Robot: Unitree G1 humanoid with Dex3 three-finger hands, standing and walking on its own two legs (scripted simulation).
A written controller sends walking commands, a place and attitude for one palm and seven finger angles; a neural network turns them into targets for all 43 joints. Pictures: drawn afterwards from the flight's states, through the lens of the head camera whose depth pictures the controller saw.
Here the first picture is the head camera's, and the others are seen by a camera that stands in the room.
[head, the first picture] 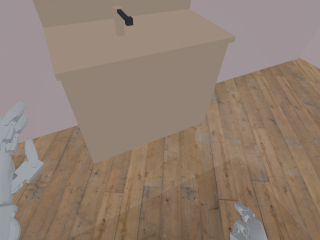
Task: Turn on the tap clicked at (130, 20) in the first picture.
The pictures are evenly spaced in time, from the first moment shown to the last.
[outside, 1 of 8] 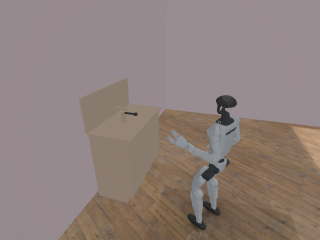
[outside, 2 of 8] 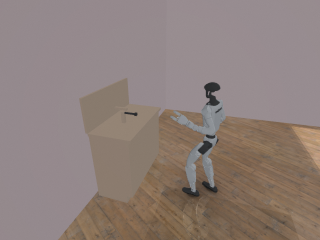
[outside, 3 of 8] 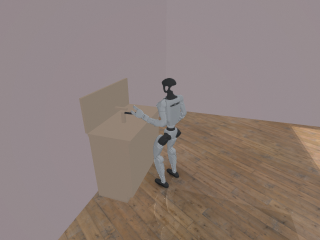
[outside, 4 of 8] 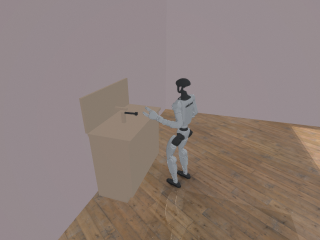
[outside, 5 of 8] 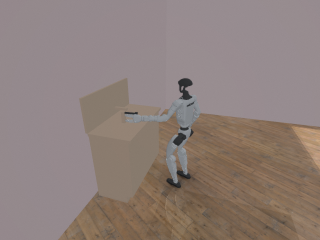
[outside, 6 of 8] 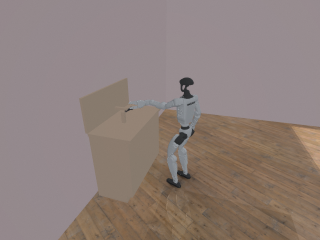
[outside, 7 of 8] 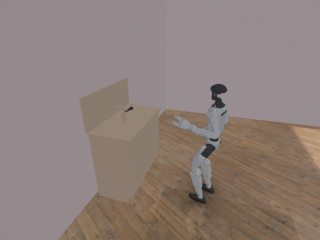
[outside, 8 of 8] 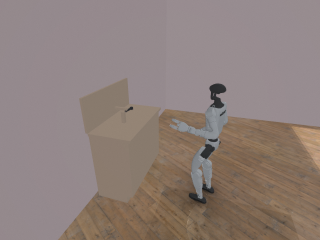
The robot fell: no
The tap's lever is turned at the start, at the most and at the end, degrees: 0 80 80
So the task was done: yes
